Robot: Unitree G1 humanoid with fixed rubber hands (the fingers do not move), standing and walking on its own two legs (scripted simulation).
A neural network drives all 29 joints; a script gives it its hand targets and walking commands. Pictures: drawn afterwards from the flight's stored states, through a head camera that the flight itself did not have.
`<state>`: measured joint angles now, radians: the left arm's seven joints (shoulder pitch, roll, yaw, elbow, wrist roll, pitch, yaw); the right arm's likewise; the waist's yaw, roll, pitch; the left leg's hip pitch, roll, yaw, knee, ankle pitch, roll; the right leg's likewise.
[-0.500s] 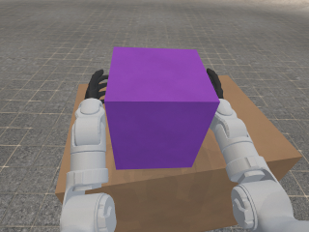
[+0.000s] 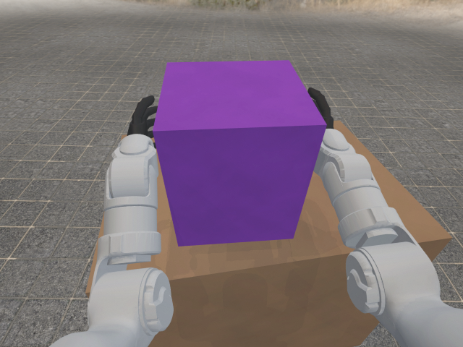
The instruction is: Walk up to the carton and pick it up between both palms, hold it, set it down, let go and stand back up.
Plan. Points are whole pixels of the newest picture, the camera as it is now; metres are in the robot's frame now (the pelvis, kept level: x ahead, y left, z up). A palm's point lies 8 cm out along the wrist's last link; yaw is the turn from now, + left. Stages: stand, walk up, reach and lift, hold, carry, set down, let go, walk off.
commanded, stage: reach and lift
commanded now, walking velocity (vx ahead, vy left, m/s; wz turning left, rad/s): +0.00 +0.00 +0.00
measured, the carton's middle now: (232, 154) +0.38 -0.01 +0.19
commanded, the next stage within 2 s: hold in 0.52 s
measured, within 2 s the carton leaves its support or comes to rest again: neither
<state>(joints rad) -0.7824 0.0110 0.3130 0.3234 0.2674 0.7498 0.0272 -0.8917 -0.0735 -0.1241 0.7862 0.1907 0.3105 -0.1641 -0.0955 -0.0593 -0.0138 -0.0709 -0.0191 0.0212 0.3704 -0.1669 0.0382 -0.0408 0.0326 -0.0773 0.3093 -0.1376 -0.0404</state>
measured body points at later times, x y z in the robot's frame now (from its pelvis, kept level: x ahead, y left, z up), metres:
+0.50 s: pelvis +0.01 +0.00 +0.00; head -0.06 +0.02 +0.44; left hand +0.39 +0.15 +0.24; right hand +0.40 -0.15 +0.25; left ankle +0.03 +0.09 -0.75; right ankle +0.03 -0.09 -0.75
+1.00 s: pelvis +0.00 +0.00 +0.00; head -0.08 +0.02 +0.44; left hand +0.38 +0.16 +0.26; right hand +0.39 -0.15 +0.28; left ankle +0.03 +0.09 -0.75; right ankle +0.03 -0.09 -0.75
